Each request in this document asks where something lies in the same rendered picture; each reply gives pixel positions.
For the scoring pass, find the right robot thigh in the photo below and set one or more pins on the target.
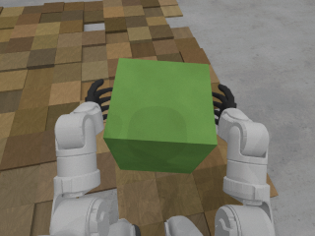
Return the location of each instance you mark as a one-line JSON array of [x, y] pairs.
[[180, 225]]

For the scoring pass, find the robot right forearm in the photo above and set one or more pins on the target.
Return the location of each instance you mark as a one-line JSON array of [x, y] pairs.
[[247, 159]]

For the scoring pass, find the carton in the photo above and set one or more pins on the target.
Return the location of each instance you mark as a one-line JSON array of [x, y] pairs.
[[161, 116]]

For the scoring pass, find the robot left forearm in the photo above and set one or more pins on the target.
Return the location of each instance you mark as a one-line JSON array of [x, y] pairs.
[[75, 147]]

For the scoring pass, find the robot right hand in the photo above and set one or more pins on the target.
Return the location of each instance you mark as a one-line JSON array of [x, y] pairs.
[[227, 101]]

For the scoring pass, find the left robot thigh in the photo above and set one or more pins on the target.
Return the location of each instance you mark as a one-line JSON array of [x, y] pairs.
[[122, 229]]

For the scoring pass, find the left robot upper arm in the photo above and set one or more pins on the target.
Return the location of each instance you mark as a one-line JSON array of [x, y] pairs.
[[80, 217]]

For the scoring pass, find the robot thigh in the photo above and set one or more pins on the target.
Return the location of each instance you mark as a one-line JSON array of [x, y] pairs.
[[180, 225], [122, 229]]

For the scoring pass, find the robot left hand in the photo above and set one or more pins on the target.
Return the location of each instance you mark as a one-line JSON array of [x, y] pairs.
[[93, 96]]

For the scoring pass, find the right robot upper arm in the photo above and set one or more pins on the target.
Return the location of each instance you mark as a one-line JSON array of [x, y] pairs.
[[236, 220]]

